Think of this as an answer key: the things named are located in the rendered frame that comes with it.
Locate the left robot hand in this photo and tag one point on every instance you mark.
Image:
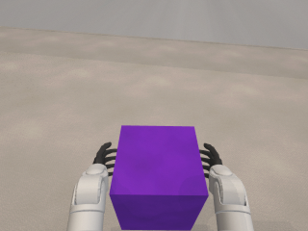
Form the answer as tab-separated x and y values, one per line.
101	156

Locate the robot left forearm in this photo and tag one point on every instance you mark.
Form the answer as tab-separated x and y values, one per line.
88	201

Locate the carton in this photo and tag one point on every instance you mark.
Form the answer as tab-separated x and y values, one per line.
158	180

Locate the right robot hand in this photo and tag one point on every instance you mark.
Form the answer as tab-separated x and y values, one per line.
213	155

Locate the robot right forearm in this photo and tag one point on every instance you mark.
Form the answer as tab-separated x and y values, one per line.
230	200

